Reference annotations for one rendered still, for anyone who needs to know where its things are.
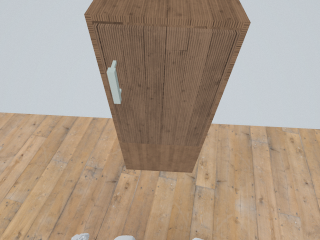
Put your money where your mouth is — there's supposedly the cupboard door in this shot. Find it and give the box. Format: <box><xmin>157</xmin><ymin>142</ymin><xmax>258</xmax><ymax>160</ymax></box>
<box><xmin>92</xmin><ymin>23</ymin><xmax>241</xmax><ymax>147</ymax></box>

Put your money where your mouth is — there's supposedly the handle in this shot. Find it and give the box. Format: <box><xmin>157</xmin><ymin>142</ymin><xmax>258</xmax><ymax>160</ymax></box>
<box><xmin>107</xmin><ymin>60</ymin><xmax>122</xmax><ymax>104</ymax></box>

